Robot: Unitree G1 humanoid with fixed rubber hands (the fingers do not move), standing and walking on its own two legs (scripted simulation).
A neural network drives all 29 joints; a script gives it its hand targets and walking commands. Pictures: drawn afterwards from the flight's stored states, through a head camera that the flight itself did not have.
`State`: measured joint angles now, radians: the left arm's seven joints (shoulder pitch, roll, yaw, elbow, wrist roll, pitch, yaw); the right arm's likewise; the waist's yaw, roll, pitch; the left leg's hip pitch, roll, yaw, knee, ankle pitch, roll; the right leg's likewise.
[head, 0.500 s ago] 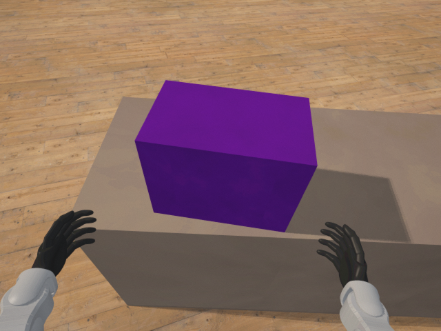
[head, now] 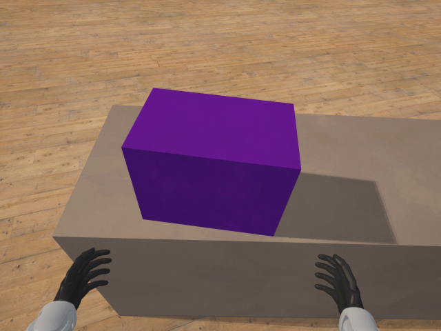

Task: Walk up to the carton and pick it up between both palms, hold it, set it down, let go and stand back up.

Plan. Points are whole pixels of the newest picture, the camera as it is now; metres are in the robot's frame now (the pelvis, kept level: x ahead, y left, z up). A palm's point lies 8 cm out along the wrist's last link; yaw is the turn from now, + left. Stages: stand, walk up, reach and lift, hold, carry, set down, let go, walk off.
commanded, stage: set down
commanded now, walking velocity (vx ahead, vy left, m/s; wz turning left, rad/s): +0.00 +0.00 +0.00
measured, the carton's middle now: (214, 164) +0.47 +0.03 +0.02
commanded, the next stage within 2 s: let go in 0.56 s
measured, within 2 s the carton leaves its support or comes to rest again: neither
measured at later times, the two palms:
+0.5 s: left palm (91, 324) +0.16 +0.24 -0.08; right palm out of the picture +0.16 -0.22 -0.08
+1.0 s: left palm (101, 319) +0.17 +0.22 -0.08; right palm out of the picture +0.14 -0.23 -0.08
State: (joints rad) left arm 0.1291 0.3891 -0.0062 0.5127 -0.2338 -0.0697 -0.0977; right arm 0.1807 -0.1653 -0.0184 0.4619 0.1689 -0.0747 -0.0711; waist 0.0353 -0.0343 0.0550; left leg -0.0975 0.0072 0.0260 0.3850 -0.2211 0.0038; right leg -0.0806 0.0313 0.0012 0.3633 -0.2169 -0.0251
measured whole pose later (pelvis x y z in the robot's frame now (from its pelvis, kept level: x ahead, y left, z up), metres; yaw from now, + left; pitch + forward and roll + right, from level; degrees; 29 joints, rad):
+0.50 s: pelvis +0.00 +0.00 +0.00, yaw -1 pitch -4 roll +0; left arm 0.18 0.24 0.01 0.57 -0.04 0.07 -0.01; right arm 0.16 -0.16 -0.02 0.74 0.00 -0.17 0.00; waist 0.02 -0.02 0.07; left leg -0.09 0.01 0.04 0.37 -0.22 0.00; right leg -0.08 0.03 0.01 0.37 -0.22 -0.03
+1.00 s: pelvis +0.00 +0.00 +0.00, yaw -2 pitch -4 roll +0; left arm 0.17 0.22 0.01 0.53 0.00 0.14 0.02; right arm 0.18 -0.18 -0.03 0.73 -0.02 -0.18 0.03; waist 0.00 -0.03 0.07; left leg -0.09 0.01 0.06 0.38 -0.22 0.00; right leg -0.10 0.03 0.02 0.38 -0.22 -0.03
